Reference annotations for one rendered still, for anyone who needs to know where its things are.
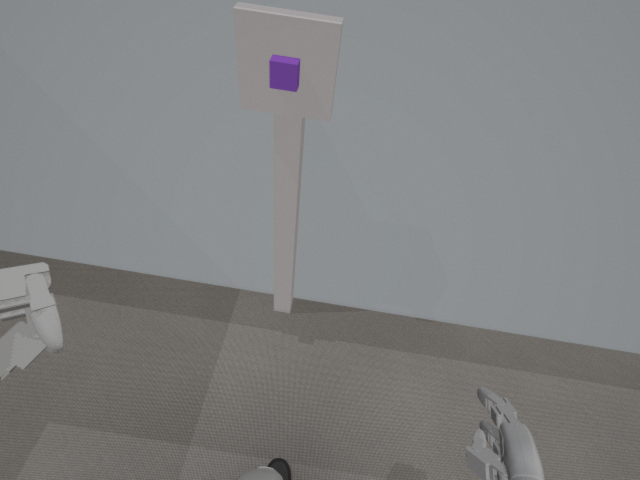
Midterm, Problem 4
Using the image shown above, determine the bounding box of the left robot foot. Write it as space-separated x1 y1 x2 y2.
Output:
267 458 291 480

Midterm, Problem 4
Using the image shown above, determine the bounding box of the right robot hand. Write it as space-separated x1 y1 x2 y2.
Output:
466 387 545 480

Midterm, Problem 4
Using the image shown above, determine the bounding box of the panel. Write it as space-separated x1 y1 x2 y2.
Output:
233 2 344 313

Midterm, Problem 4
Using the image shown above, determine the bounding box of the button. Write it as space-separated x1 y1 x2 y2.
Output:
269 55 300 92

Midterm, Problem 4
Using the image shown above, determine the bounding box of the left robot hand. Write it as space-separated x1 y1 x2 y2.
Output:
0 262 64 382

